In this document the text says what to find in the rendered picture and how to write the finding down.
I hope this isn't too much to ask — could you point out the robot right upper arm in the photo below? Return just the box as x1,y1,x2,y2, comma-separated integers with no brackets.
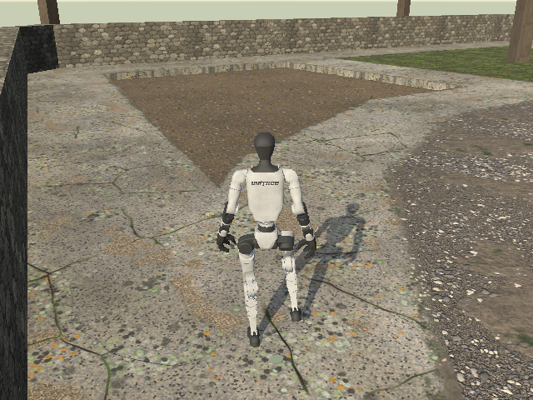
282,168,305,215

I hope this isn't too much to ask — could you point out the left robot forearm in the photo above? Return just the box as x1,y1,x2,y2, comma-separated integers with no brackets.
218,202,235,237

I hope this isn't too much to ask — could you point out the robot left upper arm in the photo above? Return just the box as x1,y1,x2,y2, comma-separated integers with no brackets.
226,168,248,214

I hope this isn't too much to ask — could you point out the robot left thigh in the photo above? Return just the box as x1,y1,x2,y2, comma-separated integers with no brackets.
237,233,258,297

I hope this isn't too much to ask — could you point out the right robot hand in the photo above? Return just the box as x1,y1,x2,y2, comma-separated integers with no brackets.
297,238,316,259

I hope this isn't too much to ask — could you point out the left robot hand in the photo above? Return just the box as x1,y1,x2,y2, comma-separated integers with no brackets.
217,233,236,253

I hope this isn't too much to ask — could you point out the right robot forearm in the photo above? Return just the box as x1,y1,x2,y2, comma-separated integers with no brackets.
296,202,315,241

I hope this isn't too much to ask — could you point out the robot left shin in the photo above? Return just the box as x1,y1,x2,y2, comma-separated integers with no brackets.
243,282,257,336

